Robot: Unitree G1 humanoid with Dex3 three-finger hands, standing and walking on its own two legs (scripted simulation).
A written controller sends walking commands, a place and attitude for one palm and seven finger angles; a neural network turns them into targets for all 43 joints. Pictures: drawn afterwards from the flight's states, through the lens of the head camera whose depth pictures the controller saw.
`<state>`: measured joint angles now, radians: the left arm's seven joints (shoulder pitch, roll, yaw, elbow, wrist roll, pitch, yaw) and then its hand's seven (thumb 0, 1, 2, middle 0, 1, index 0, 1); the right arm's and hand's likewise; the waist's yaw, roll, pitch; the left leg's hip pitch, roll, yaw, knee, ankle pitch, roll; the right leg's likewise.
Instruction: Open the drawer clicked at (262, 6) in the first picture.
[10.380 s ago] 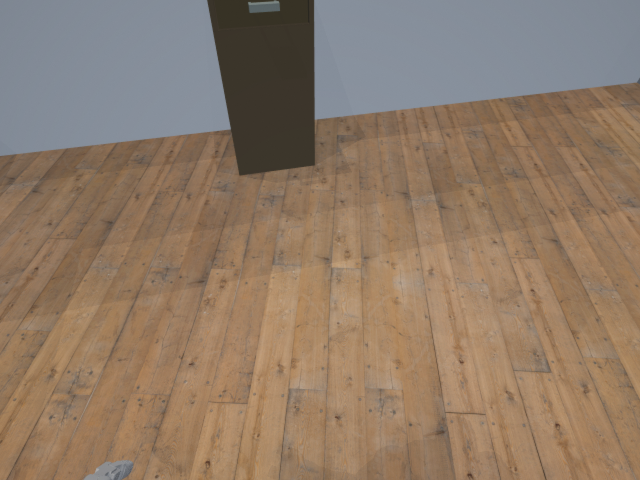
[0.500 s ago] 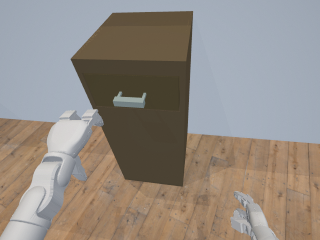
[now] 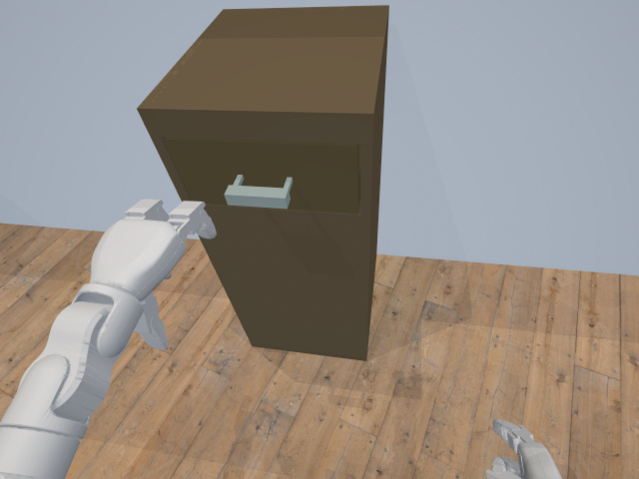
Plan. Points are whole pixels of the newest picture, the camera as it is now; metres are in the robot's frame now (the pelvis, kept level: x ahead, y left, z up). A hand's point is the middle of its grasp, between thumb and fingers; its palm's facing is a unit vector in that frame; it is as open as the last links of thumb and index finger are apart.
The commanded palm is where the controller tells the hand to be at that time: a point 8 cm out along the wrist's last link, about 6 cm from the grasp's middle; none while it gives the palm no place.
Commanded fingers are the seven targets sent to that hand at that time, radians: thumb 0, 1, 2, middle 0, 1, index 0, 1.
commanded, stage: raise the hand with hooked fingers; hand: left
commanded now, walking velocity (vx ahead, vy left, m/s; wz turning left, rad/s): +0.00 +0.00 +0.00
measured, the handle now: (260, 188) +0.57 +0.20 +0.01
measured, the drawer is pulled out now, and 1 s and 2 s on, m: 0.00 0.00 0.00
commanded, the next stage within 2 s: move the hooked fingers above the handle in 0.06 s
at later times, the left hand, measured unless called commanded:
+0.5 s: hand (189, 250) +0.35 +0.22 +0.10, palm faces +0.01 -0.04 -1.00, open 13.8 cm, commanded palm +0.34 +0.23 +0.16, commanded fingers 0.00 -0.50 0.30 -0.30 -1.20 -0.30 -1.20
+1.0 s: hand (215, 215) +0.43 +0.22 +0.08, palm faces +0.02 -0.03 -1.00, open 13.8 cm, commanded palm +0.41 +0.22 +0.14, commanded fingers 0.00 -0.50 0.30 -0.30 -1.20 -0.30 -1.20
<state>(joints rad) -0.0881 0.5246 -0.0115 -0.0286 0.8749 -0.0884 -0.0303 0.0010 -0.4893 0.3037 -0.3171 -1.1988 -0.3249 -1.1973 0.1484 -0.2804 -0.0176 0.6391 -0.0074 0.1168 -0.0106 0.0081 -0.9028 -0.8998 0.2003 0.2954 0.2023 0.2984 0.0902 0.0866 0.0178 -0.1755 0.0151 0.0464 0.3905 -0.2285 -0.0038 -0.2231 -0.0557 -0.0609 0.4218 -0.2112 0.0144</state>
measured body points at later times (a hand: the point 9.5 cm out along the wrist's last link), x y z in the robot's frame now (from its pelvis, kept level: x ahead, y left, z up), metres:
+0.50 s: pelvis -0.01 +0.00 +0.00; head +0.02 -0.03 +0.45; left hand +0.34 +0.22 +0.15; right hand +0.18 -0.23 -0.12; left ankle -0.02 +0.12 -0.74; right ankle +0.01 -0.13 -0.74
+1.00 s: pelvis +0.01 +0.00 -0.01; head +0.06 -0.02 +0.44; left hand +0.42 +0.22 +0.14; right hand +0.12 -0.26 -0.14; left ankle -0.02 +0.12 -0.74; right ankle +0.01 -0.13 -0.74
